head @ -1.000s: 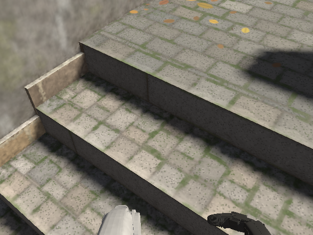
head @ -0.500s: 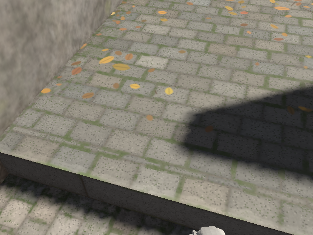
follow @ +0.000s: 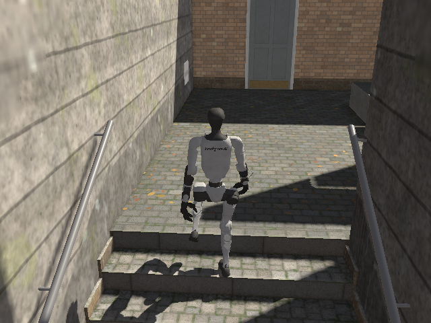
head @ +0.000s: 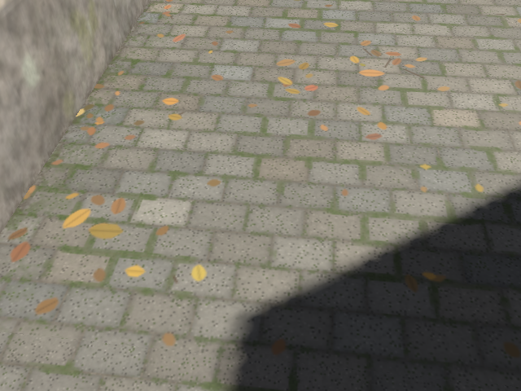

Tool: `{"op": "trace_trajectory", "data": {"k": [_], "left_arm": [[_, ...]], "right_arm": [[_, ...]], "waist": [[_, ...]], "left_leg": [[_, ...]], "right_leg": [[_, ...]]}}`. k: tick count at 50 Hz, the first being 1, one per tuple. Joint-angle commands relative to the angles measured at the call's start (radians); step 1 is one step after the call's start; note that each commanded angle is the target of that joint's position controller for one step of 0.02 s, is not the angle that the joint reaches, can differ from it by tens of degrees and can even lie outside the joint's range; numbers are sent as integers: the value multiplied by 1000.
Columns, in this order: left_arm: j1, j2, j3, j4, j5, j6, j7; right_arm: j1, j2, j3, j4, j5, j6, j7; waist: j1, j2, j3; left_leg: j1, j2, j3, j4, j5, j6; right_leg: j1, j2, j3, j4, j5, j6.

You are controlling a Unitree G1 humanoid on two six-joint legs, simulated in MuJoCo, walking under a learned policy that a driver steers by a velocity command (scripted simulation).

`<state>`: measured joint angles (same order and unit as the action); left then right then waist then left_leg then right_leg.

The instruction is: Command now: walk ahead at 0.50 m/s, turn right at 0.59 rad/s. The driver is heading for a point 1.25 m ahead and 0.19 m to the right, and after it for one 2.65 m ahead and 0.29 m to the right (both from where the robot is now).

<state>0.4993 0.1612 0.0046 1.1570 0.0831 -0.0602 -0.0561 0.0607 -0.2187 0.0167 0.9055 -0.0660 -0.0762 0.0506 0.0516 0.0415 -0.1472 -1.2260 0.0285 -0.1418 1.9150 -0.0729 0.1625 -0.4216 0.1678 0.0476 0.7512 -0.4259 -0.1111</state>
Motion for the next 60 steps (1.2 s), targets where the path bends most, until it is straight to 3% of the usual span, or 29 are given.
{"op": "trace_trajectory", "data": {"k": [1, 5, 7, 8, 10, 11, 12, 13, 14, 15, 16, 18, 20, 25, 27, 30, 32, 39, 43, 45, 46, 47, 48, 49, 52, 55, 56, 58, 60], "left_arm": [[1, -8, -26, -16, 27, -43, 13], [164, 36, -26, 32, 40, -58, -3], [-2, 54, -26, -62, -17, -53, -60], [-38, 78, -25, -121, -51, -69, -57], [-45, 177, 7, -164, -75, -89, -43], [-35, 237, 34, -171, -61, -93, -45], [7, 164, 37, -164, -32, -105, -52], [66, 42, 18, -182, 2, -102, -57], [-25, 40, 39, -151, -25, -78, -70], [-118, 54, 55, -172, -36, -65, -69], [-105, 44, 53, -137, -38, -68, -53], [-161, 6, 37, -156, -24, -54, -29], [-252, -22, 26, -184, -31, -26, -23], [-428, 45, 28, -261, -53, -49, -61], [-446, 108, 46, -267, -38, -59, -64], [-502, 64, 44, -280, -57, -57, -47], [-572, 46, 42, -297, -47, -36, -51], [-700, 37, 50, -334, -39, -2, -37], [-634, 79, 76, -320, -41, -10, -6], [-464, 146, 103, -285, -60, -33, 27], [-226, 163, 105, -214, -60, -35, 45], [28, 205, 119, -161, -21, -23, 68], [183, 211, 129, -83, -12, -23, 71], [120, 245, 157, -82, -24, -37, 81], [-146, 13, 88, -115, -57, -34, 58], [-189, -53, 52, -153, -37, -39, 53], [-270, 50, 55, -185, -75, -45, 59], [-252, 101, 58, -188, -73, -56, 73], [-203, 131, 60, -182, -72, -57, 89]], "right_arm": [[-52, 21, 33, -63, 3, -1, -10], [-409, -3, 54, -247, 3, 7, -35], [-538, 71, 79, -322, -10, 58, -21], [-456, 79, 71, -309, -8, 54, -4], [-332, -22, 30, -264, 9, 50, 4], [-226, -85, 3, -242, 25, 31, -3], [-1, -92, -5, -184, 32, 3, -7], [212, -146, -19, -141, 24, 5, -12], [416, -169, -18, -67, -10, 12, -15], [354, -216, -34, -40, -5, -14, -27], [225, -188, -37, -14, 26, -22, -29], [132, 57, 10, 43, 23, -9, -34], [70, 172, 30, 65, 27, -15, -61], [17, 48, -3, 63, -9, -62, -60], [119, 51, 10, 86, -32, -69, -54], [278, -5, -2, 134, -62, -69, -39], [309, -1, -2, 137, -41, -77, -34], [413, -43, -36, 175, -7, -74, -21], [403, -72, -68, 163, 3, -41, -31], [405, -78, -71, 155, -15, -32, -31], [498, -3, -45, 142, -15, -45, -28], [431, -11, -37, 121, -26, -52, 4], [325, -26, -52, 84, -1, -43, 40], [196, -17, -59, 56, 13, -46, 45], [201, 64, -54, 64, -13, -52, 17], [221, 80, -60, 67, 8, -40, 20], [103, -14, -85, -24, 190, -24, -50], [54, -12, -74, -53, 138, -15, -81], [5, -8, -71, -74, 99, -14, -66]], "waist": [[-18, -72, 100], [62, -61, 117], [18, -112, 169], [-23, -191, 178], [-81, -166, 74], [-107, -219, -13], [-154, -127, -204], [-205, 170, -420], [-284, 299, -336], [-253, 191, -71], [-169, 129, 54], [-87, -94, 17], [-28, -40, 51], [-6, -10, 91], [-28, -40, 82], [-65, -20, 61], [-75, 8, 69], [-83, 39, 181], [-28, 73, 162], [15, 107, 67], [34, -16, -134], [129, -125, -189], [167, -131, -191], [165, -94, 4], [-16, -68, 86], [-74, -33, 122], [-109, -24, 189], [-109, -31, 197], [-87, -67, 182]], "left_leg": [[-204, 27, 65, 181, -164, 1], [-245, 74, 132, -226, -188, -8], [320, 80, 250, -495, -263, -62], [485, 36, 328, -450, -285, -92], [507, -71, 341, -647, -346, -92], [607, -97, 289, -747, -336, -68], [1001, 8, 64, -770, -42, 40], [1386, 209, -438, -1105, -286, 194], [1275, 346, -854, -1407, -688, 230], [1024, 318, -795, -1475, -976, 141], [849, 322, -613, -1431, -899, 125], [791, 346, -348, -1390, -538, 90], [742, 303, -196, -1452, -353, 58], [755, 165, 265, -1691, -139, -27], [973, 249, 254, -1688, 118, 8], [1245, 234, 353, -1671, 368, -14], [1255, 216, 431, -1717, 380, -20], [1482, 285, 467, -1733, 653, -23], [1564, 312, 467, -1586, 868, 2], [1321, 265, 475, -1401, 936, -36], [925, 200, 456, -1146, 701, -125], [635, 57, 419, -882, -208, -182], [485, -15, 211, -615, -491, -166], [373, 33, 99, -485, -385, -126], [554, 128, 41, -488, -216, -40], [520, 123, 52, -526, -191, -43], [451, 120, 11, -563, -212, -82], [410, 124, 21, -744, -86, -106], [497, 92, 101, -949, 96, -109]], "right_leg": [[70, -226, 332, -316, 155, -162], [182, -261, 424, -401, 136, -144], [-274, -311, 382, -682, 121, -187], [-302, -347, 364, -678, 370, -193], [77, -362, 281, -512, 1136, -147], [225, -347, 246, -402, 1413, -97], [72, -262, 214, -87, 1413, -31], [-283, -115, 225, 220, 852, -21], [-447, -16, 268, 795, 274, 4], [-598, -78, 255, 1060, 384, -10], [-605, -138, 178, 1130, 431, -16], [-568, -187, 146, 1128, 444, -58], [-564, -226, 148, 1092, 378, -99], [-479, -233, 47, 799, 427, -103], [-590, -238, 141, 754, 479, -72], [-679, -230, 98, 545, 526, -43], [-569, -263, -1, 393, 505, -22], [-454, -229, -85, 50, 283, 2], [-287, -140, -126, -165, 193, 14], [146, -76, -135, -159, 437, -46], [682, -168, 2, 14, 597, -143], [966, -342, 312, -161, 754, -248], [1024, -448, 477, -332, 743, -271], [836, -430, 407, -380, 721, -210], [332, -422, 199, -468, 667, -184], [200, -423, 92, -557, 663, -170], [164, -444, 101, -584, 609, -113], [146, -423, 24, -605, 610, -74], [121, -348, -88, -603, 615, -36]]}}
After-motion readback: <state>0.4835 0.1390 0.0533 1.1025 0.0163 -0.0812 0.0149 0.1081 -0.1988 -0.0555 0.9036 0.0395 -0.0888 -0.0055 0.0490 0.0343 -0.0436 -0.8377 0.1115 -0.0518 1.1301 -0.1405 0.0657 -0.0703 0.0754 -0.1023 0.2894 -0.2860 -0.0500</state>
